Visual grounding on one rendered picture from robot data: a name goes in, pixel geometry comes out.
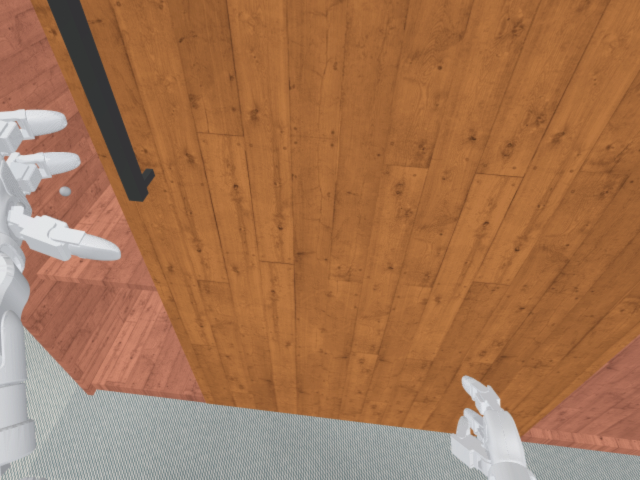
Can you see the right robot hand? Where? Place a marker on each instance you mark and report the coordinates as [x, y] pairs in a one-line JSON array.
[[497, 439]]

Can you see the robot left forearm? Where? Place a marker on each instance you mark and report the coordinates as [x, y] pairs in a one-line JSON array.
[[17, 432]]

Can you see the left robot hand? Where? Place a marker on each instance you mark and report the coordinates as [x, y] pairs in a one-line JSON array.
[[19, 175]]

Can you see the wardrobe door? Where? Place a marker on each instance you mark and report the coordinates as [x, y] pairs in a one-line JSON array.
[[358, 202], [607, 404]]

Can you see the handle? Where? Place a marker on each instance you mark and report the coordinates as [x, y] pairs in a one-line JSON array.
[[77, 36]]

